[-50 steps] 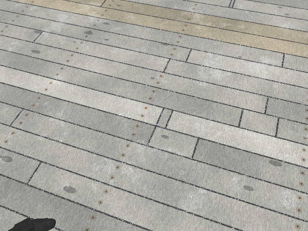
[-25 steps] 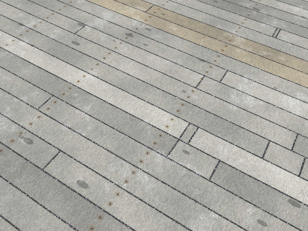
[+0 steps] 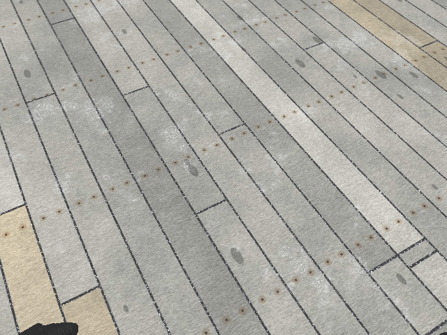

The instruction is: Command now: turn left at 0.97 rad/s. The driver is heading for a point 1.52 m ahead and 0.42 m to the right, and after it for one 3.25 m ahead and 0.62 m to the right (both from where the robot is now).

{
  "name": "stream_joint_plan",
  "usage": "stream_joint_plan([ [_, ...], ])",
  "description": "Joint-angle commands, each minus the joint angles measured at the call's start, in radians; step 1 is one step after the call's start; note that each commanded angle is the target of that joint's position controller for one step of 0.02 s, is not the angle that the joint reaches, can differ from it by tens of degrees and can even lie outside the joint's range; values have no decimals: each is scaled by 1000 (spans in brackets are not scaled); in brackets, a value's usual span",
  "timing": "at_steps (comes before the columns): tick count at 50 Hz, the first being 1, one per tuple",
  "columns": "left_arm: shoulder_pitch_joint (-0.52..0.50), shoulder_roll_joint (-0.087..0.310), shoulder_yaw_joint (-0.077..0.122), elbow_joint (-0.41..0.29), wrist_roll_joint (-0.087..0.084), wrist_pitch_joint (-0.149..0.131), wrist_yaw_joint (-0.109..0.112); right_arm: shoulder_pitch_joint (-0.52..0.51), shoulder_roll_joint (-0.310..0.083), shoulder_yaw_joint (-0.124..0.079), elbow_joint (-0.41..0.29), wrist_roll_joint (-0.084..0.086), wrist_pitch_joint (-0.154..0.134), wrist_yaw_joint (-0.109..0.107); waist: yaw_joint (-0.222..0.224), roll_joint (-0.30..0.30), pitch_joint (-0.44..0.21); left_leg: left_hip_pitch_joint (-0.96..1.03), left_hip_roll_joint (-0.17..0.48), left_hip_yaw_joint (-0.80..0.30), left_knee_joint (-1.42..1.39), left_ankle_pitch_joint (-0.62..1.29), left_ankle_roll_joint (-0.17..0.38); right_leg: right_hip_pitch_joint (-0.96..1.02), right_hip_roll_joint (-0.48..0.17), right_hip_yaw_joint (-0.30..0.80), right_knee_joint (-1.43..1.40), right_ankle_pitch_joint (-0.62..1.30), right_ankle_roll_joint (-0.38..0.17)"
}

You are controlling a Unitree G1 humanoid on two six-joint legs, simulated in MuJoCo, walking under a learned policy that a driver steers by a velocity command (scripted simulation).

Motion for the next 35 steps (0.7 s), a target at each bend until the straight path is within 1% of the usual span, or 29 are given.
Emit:
stream_joint_plan([
  [1, -4, 221, 57, -73, 24, -3, 9, 86, -39, -7, -83, -11, -12, 7, -67, -230, -184, -199, -10, 27, 247, -352, 3, 364, -381, 342, -139, 387, -197],
  [2, 22, 177, 52, -75, 47, -5, 7, 83, -137, -35, -80, -16, -22, 10, -40, -268, -158, -305, 49, 96, 476, -371, -49, 311, -496, 469, -159, 385, -307],
  [3, -5, 128, 37, -94, 39, -5, 13, 73, -196, -54, -61, -11, -22, 14, -34, -189, -129, -315, 106, 129, 576, -290, -73, 265, -461, 366, -156, 315, -306],
  [4, -31, 96, 27, -98, 28, 2, 20, 59, -195, -57, -45, -12, -15, 13, -32, -138, -98, -307, 128, 156, 616, -216, -88, 219, -386, 257, -148, 229, -270],
  [5, -36, 85, 19, -102, 18, 10, 28, 56, -168, -50, -36, -17, -8, 11, -24, -111, -87, -310, 136, 178, 663, -166, -99, 202, -343, 196, -148, 182, -249],
  [6, -30, 90, 14, -97, 13, 17, 34, 56, -131, -36, -39, -16, -5, 15, -17, -109, -68, -315, 141, 210, 685, -141, -108, 183, -325, 151, -156, 213, -253],
  [7, -9, 100, 12, -89, 17, 23, 37, 42, -101, -24, -46, -13, -7, 18, -5, -112, -60, -312, 146, 244, 654, -127, -111, 180, -304, 106, -165, 246, -257],
  [8, 18, 109, 14, -80, 20, 27, 38, 20, -78, -13, -56, -11, -12, 17, 14, -128, -65, -316, 148, 263, 604, -126, -114, 209, -297, 82, -165, 282, -264],
  [9, 44, 120, 16, -72, 23, 30, 37, -1, -64, -6, -63, -11, -17, 16, 31, -142, -78, -318, 151, 271, 553, -137, -118, 247, -303, 71, -159, 323, -275],
  [11, 61, 142, 21, -63, 19, 34, 30, -18, -50, 4, -68, -20, -23, 16, 42, -163, -112, -279, 165, 278, 446, -161, -120, 291, -323, 53, -140, 386, -287],
  [12, 57, 145, 20, -59, 16, 34, 23, -21, -31, 14, -66, -29, -26, 15, 43, -166, -128, -213, 168, 280, 367, -178, -115, 271, -318, 44, -129, 409, -287],
  [13, 43, 139, 14, -55, 11, 34, 14, -11, -11, 23, -57, -35, -27, 14, 34, -173, -138, -132, 167, 291, 277, -185, -109, 237, -309, 31, -124, 419, -283],
  [15, 45, 104, -5, -37, -1, 30, -7, 22, 12, 30, -24, -40, -28, 14, 23, -199, -134, 3, 161, 317, 71, -119, -103, 183, -282, 36, -117, 368, -266],
  [16, 42, 110, -7, -31, -13, 30, -14, 48, 7, 25, -6, -41, -28, 15, 4, -195, -115, 72, 140, 340, -69, -15, -94, 154, -265, 39, -97, 346, -251],
  [17, 50, 129, -4, -26, -27, 30, -18, 73, -10, 17, 8, -40, -29, 15, -14, -190, -97, 157, 117, 363, -222, 115, -73, 115, -253, 50, -77, 329, -227],
  [18, 86, 147, 0, -21, -32, 24, -20, 79, -60, 4, 2, -38, -30, 10, -6, -176, -105, 257, 148, 319, -244, 179, -42, 52, -239, 73, -63, 268, -178],
  [19, 87, 117, -12, -33, -11, 14, -27, 124, -125, -10, -8, -44, -27, -3, -12, -66, -154, 379, 301, 203, -207, 358, 8, -41, -195, 52, 27, 85, -109],
  [20, 100, 58, -26, -54, -12, 4, -29, 91, -199, -28, -4, -64, -16, -11, 23, 186, -136, 338, 470, 92, -194, 447, 131, -171, -84, -88, 150, -194, -43],
  [21, 73, 114, -12, -56, -20, 7, -21, 73, -158, -28, -11, -72, -21, -8, -23, 238, -129, 246, 535, 43, -231, 423, 225, -173, -91, -139, 333, -370, -8],
  [22, 69, 160, 12, -51, -31, 19, -14, 60, -107, -13, -19, -77, -31, -9, -34, 208, -92, 225, 541, 53, -250, 463, 247, -228, -99, -120, 524, -413, 8],
  [23, 103, 152, 22, -34, -34, 38, -6, 25, -77, -3, -21, -71, -40, -12, -9, 183, -73, 210, 515, 109, -250, 484, 226, -260, -109, -103, 640, -404, 20],
  [24, 138, 137, 25, -25, -29, 61, 3, -24, -57, 1, -23, -56, -51, -13, 14, 178, -51, 194, 488, 174, -248, 489, 197, -277, -125, -92, 677, -356, 34],
  [25, 141, 115, 21, -29, -25, 76, 7, -43, -47, 3, -20, -47, -59, -15, 22, 168, -36, 188, 476, 218, -249, 503, 181, -290, -137, -94, 678, -306, 44],
  [27, 107, 84, 13, -61, -23, 89, 3, -42, -44, -1, -9, -49, -60, -19, 10, 143, -29, 195, 461, 284, -257, 484, 173, -293, -150, -129, 623, -228, 59],
  [29, 73, 57, 1, -97, -22, 91, -14, -37, -55, -9, -1, -49, -56, -21, -8, 137, -51, 223, 465, 331, -243, 471, 171, -256, -165, -151, 502, -190, 56],
  [30, 58, 49, -3, -115, -21, 91, -24, -34, -70, -16, 3, -48, -55, -19, -16, 138, -62, 226, 475, 347, -236, 482, 170, -224, -168, -164, 442, -185, 47],
  [32, 64, 66, 2, -138, -21, 94, -40, -31, -103, -30, 12, -39, -55, -10, -16, 143, -81, 222, 498, 371, -215, 518, 165, -152, -157, -201, 354, -184, 23],
  [34, 87, 90, 15, -149, -23, 106, -48, -35, -118, -39, 20, -20, -63, 5, -5, 147, -86, 221, 517, 392, -174, 515, 143, -94, -140, -228, 270, -163, -7],
  [35, 110, 95, 22, -148, -23, 113, -49, -46, -119, -41, 24, -9, -67, 12, 14, 142, -88, 208, 516, 414, -134, 499, 120, -46, -126, -245, 203, -124, -27],
])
